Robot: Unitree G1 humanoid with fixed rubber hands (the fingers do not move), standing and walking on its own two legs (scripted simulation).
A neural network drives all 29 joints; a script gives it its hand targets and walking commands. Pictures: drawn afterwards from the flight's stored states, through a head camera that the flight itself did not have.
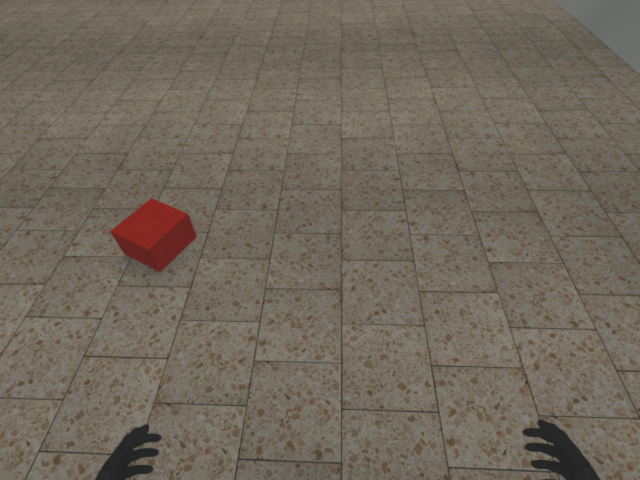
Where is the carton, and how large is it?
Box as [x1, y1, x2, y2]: [110, 198, 196, 271]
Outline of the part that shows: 151,198 110,231 125,254 160,271 196,236 188,215 186,213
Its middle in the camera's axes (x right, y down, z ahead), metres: -0.69 -0.03 +1.63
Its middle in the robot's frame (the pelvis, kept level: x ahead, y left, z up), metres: +1.15 +0.76 -0.70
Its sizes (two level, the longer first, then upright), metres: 0.226 0.212 0.142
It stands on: the floor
